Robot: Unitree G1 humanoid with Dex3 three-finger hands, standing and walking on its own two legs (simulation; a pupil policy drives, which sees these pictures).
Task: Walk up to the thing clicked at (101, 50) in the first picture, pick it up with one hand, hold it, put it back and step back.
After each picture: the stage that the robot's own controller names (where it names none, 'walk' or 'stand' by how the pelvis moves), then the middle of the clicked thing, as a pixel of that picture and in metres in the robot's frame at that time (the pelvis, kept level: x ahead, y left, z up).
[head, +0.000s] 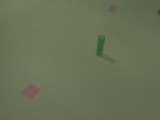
stand; (100, 46) +1.27 -0.18 -0.65
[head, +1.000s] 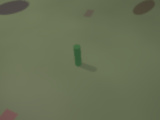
walk; (77, 55) +1.14 +0.14 -0.63
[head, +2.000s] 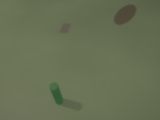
walk; (56, 94) +0.67 +0.29 -0.65
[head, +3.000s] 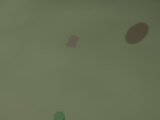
walk; out of the picture +0.45 +0.18 -0.64
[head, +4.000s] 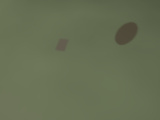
stand; out of the picture +0.38 +0.20 -0.65
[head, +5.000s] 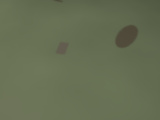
stand; out of the picture +0.36 +0.20 -0.66
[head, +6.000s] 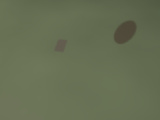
stand; out of the picture +0.36 +0.20 -0.66
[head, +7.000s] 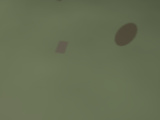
stand; out of the picture +0.36 +0.20 -0.66
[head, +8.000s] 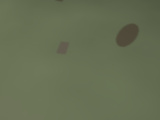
stand; out of the picture +0.36 +0.20 -0.66
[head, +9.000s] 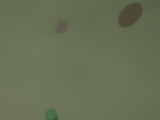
go down; (53, 119) +0.38 +0.19 -0.64
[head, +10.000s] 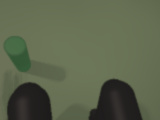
go down; (20, 57) +0.45 +0.23 -0.24
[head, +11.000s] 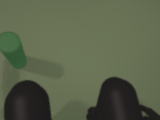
close in; (14, 53) +0.44 +0.23 -0.23
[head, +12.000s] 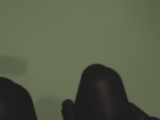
close; out of the picture +0.43 +0.27 -0.16
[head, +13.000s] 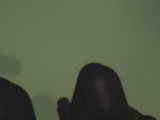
lift; out of the picture +0.42 +0.28 -0.16
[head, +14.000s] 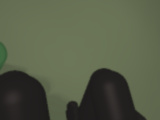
lift; out of the picture +0.35 +0.24 -0.14
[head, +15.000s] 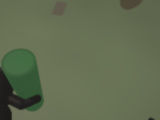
lift; (27, 86) +0.31 +0.17 +0.05
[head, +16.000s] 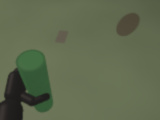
hold; (38, 86) +0.32 +0.15 +0.06
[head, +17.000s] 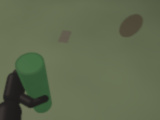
hold; (37, 87) +0.32 +0.16 +0.05
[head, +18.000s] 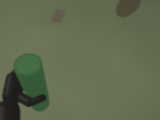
crouch; (35, 87) +0.33 +0.16 +0.00
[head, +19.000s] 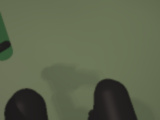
lower; out of the picture +0.48 +0.22 -0.02
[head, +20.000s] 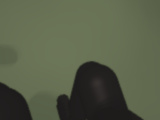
lower; out of the picture +0.44 +0.28 -0.15
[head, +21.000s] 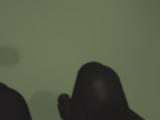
lower; out of the picture +0.43 +0.29 -0.16
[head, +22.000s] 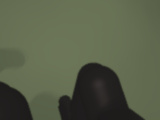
lower; out of the picture +0.43 +0.27 -0.15
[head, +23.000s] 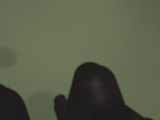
lower; out of the picture +0.43 +0.28 -0.17
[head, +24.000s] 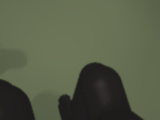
open; out of the picture +0.43 +0.26 -0.17
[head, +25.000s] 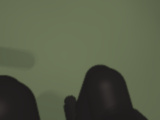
stand; out of the picture +0.43 +0.26 -0.17
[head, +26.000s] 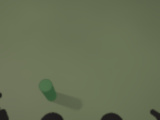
walk; (48, 91) +0.42 +0.19 -0.46
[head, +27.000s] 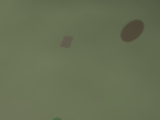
stand; out of the picture +0.41 +0.17 -0.59
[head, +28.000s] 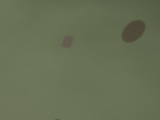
stand; out of the picture +0.39 +0.16 -0.60
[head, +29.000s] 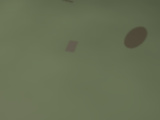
stand; out of the picture +0.41 +0.15 -0.64
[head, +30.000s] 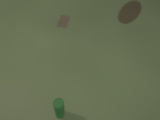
walk; (59, 109) +0.44 +0.13 -0.63
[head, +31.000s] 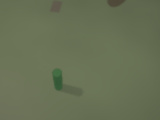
walk; (57, 80) +0.65 +0.16 -0.64
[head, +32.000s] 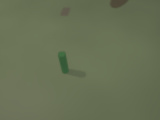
walk; (63, 63) +0.96 +0.26 -0.63
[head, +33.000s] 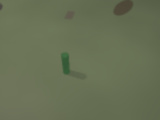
stand; (65, 64) +1.01 +0.18 -0.65
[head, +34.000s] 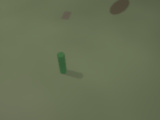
stand; (62, 63) +1.03 +0.22 -0.66
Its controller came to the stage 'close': yes
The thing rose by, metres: 0.69
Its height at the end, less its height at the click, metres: +0.00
